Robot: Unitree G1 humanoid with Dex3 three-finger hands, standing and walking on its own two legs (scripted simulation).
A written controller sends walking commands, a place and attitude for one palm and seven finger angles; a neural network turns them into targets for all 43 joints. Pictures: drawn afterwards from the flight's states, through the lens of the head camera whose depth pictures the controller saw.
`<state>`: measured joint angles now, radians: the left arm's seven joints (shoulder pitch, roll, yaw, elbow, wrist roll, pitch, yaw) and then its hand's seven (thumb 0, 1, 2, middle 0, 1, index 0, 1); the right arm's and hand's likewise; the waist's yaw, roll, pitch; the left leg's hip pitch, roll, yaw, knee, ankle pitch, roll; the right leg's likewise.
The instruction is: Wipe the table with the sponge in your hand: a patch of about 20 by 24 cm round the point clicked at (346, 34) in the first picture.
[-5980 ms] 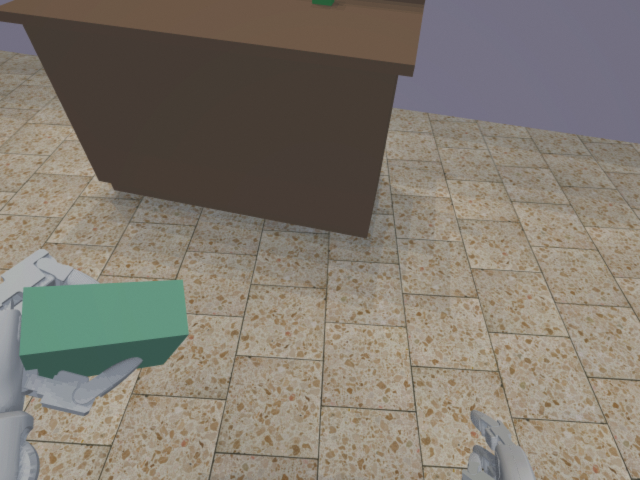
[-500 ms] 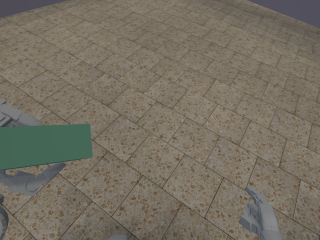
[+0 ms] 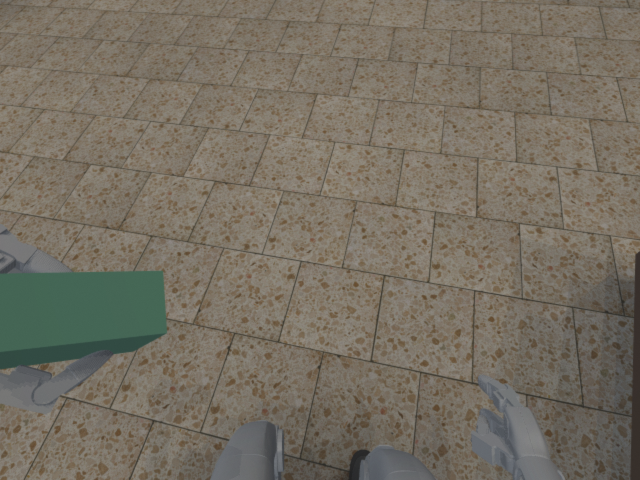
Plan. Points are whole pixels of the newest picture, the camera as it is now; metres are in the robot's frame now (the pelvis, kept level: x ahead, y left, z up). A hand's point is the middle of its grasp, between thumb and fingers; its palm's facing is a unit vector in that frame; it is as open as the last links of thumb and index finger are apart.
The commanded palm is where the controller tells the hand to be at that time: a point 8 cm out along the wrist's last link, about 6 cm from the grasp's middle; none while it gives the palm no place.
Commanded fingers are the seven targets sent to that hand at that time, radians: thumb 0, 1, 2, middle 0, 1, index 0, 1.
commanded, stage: turn to face it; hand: left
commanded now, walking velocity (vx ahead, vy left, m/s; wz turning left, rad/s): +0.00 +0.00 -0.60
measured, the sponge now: (98, 319) +0.24 +0.20 +0.15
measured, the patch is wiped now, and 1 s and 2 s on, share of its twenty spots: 0.00 0.00 0.00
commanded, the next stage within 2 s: none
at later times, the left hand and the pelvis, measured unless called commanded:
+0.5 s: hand (132, 391) +0.18 +0.14 +0.18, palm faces +0.20 -0.87 -0.44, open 9.7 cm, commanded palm +0.13 +0.18 +0.19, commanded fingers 0.00 0.10 1.30 -1.20 -1.60 -1.20 -1.60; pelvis -0.10 -0.04 +0.00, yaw -15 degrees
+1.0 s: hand out of the picture +0.12 -0.05 +0.18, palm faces -0.20 -0.82 -0.54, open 9.7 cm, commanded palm +0.10 +0.03 +0.19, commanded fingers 0.00 0.10 1.30 -1.20 -1.60 -1.20 -1.60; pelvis -0.19 -0.11 -0.01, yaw -33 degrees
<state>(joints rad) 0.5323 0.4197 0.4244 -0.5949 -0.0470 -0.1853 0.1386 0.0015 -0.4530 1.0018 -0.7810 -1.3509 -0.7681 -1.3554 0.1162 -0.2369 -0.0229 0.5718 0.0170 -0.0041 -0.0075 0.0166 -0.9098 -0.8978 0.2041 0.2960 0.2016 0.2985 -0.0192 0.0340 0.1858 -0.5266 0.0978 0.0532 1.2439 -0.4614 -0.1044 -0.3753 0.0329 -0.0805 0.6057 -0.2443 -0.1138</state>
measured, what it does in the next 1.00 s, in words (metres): walks backwards, turning right: left foot, then right foot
